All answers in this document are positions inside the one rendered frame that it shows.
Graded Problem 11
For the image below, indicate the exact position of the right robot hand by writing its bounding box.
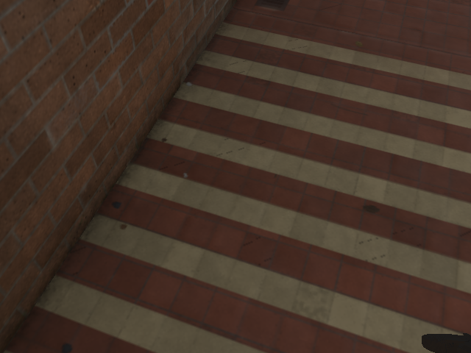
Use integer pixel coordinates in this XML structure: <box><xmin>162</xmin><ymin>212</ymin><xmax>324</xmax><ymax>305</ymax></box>
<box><xmin>422</xmin><ymin>333</ymin><xmax>471</xmax><ymax>353</ymax></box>

